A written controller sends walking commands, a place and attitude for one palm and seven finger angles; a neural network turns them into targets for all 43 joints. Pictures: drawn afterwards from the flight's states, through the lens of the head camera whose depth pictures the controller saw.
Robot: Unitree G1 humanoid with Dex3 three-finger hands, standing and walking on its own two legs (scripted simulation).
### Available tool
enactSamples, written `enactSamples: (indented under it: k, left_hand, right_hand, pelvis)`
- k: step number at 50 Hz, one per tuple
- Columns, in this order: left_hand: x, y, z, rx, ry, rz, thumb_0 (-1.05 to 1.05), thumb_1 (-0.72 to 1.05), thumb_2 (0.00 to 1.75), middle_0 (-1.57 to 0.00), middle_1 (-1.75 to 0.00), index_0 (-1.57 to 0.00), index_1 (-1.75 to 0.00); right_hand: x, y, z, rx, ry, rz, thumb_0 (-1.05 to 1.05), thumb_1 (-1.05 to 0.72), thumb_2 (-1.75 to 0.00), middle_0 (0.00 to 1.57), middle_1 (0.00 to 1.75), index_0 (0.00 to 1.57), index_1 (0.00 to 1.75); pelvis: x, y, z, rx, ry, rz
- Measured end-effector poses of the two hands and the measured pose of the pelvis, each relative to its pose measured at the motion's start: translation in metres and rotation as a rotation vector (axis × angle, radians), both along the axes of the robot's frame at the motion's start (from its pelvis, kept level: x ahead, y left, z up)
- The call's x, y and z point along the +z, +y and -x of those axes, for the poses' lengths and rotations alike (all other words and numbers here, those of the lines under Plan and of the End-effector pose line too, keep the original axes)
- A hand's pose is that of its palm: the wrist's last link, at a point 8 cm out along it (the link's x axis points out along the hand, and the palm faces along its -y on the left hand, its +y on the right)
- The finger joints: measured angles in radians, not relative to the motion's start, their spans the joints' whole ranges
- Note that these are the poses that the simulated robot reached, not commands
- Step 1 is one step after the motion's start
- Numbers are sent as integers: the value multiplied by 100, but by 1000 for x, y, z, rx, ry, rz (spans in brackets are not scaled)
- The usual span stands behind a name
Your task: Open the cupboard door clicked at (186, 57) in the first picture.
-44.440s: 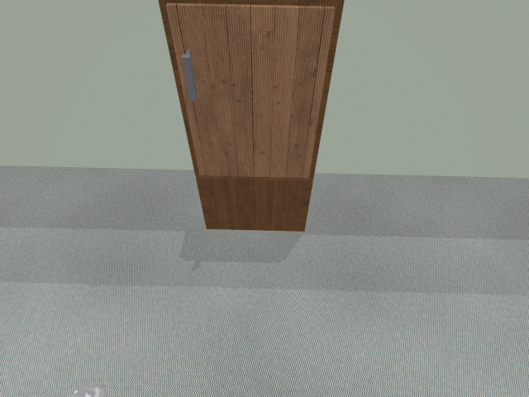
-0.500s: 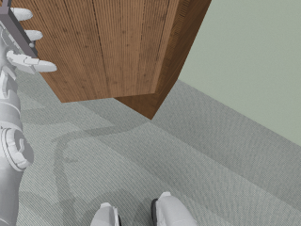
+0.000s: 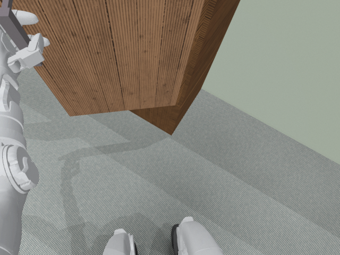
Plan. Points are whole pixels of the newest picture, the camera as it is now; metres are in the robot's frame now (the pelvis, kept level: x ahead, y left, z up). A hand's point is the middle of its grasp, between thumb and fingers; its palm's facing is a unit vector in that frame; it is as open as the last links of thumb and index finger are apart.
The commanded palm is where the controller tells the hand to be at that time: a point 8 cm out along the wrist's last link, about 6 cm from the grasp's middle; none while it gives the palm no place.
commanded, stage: close the thumb around the handle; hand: left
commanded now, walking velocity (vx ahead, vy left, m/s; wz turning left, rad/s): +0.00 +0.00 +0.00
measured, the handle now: (23, 33) +0.58 +0.24 +0.09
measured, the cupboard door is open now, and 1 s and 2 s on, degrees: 41 62 82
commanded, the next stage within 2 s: pull the door open along its arc in 0.10 s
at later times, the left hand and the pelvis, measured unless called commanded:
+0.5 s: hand (38, 63) +0.51 +0.21 +0.09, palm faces +0.04 -1.00 -0.01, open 5.4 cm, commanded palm +0.45 +0.26 +0.09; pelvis +0.01 +0.00 +0.01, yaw -1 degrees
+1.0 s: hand (65, 104) +0.41 +0.15 +0.09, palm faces +0.52 -0.86 -0.01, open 5.5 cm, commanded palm +0.36 +0.19 +0.09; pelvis -0.01 -0.02 +0.01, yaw +2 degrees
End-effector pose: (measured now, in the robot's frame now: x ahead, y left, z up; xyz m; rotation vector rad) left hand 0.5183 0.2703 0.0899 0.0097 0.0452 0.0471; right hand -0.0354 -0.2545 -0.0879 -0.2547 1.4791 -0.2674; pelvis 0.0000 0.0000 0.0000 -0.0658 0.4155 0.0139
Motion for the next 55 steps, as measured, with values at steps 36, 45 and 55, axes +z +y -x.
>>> enactSamples:
  k: [36,45,55]
  left_hand:
    - [-4,-38,111,92,-66,66,2,72,75,-39,-135,-39,-135]
    - [-2,-74,143,463,-65,13,0,75,81,-39,-135,-40,-135]
    - [-1,-83,156,483,-68,-18,0,76,80,-39,-135,-36,-135]
  right_hand:
    - [7,2,-104,51,-331,-85,1,-91,-90,20,30,20,30]
    - [-1,13,-161,225,-479,-121,1,-91,-90,20,30,20,30]
    - [-9,4,-132,208,-450,-120,1,-91,-90,20,30,21,30]
  pelvis:
    - [21,0,-18,-26,-113,-28]
    - [14,-10,1,20,-150,-47]
    - [16,-25,13,27,-178,-59]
